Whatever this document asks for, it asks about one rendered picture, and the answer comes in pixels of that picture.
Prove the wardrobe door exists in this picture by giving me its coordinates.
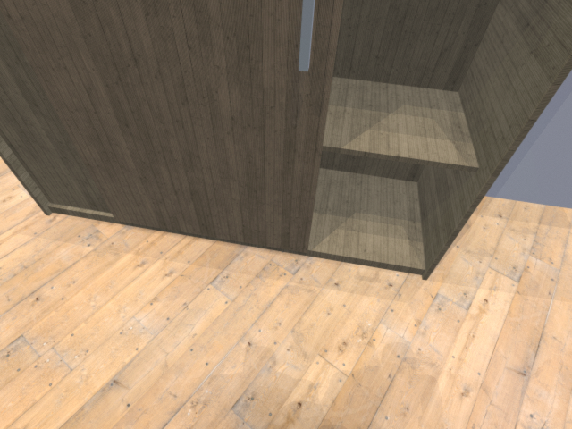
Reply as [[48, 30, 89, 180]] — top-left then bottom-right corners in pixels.
[[0, 0, 343, 253], [0, 11, 111, 213]]

